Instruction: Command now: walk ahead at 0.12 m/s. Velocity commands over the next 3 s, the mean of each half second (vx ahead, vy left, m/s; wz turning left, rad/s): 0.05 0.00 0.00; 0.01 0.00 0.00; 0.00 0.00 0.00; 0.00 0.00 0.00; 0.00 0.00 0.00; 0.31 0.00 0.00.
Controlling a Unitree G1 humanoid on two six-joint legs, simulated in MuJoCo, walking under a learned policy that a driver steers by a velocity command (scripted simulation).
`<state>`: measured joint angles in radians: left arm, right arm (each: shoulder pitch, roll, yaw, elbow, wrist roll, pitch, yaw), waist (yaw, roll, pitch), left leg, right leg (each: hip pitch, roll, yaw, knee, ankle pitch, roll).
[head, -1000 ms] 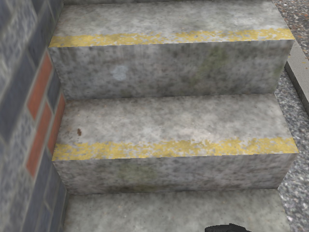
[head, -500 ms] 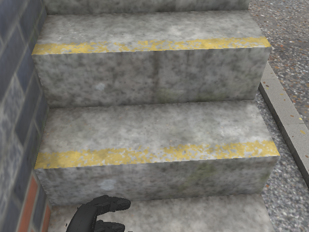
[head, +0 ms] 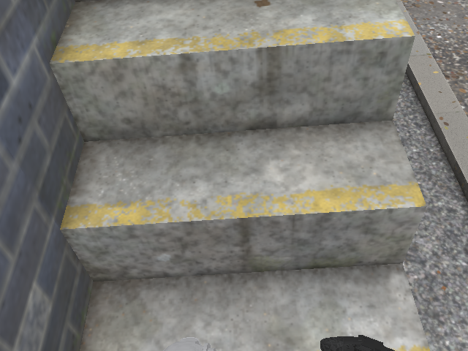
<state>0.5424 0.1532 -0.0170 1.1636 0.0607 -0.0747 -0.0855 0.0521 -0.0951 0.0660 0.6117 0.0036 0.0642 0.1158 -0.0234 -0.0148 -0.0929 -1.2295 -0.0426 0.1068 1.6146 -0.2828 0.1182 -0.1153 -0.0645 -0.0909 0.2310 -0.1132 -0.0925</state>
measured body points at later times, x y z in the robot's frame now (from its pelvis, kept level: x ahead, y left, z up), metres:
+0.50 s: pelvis +0.09 +0.00 +0.14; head +0.11 -0.01 +0.59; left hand +0.22 +0.21 +0.01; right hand +0.14 -0.23 +0.00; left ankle +0.13 +0.11 -0.57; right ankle +0.14 -0.13 -0.57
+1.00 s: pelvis +0.12 -0.03 +0.17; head +0.13 -0.03 +0.62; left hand +0.22 +0.20 +0.04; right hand +0.23 -0.28 +0.04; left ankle +0.14 +0.11 -0.57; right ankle +0.15 -0.13 -0.57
